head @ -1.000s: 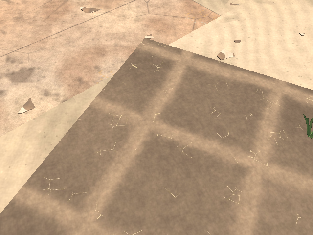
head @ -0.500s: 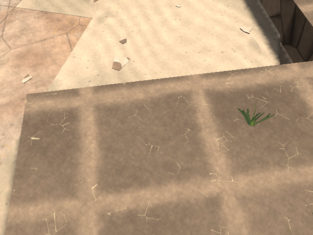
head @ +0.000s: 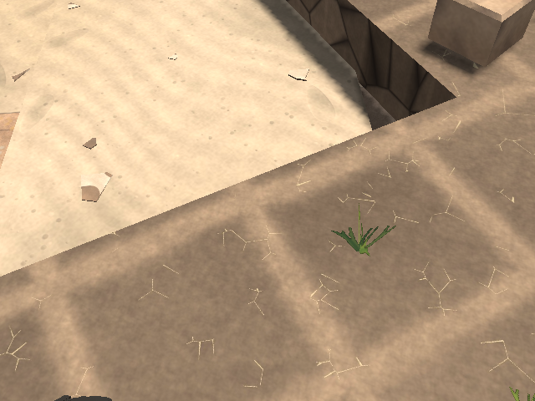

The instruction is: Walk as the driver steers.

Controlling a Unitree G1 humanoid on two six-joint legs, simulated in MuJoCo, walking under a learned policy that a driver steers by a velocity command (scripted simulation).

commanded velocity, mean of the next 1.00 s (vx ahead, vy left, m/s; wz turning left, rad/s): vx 0.08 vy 0.00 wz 0.13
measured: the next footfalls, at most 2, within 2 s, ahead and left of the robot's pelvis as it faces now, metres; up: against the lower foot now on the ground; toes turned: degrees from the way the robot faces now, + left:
left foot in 0.08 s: +0.10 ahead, +0.16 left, +0.00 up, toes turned +2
right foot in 0.44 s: +0.10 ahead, -0.07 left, +0.00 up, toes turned +27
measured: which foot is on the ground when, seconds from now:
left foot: up 0.00-0.06, down 0.08-0.44, up 0.46-0.76, down 0.78-1.00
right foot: down 0.00-0.10, up 0.12-0.42, down 0.44-0.78, up 0.80-1.00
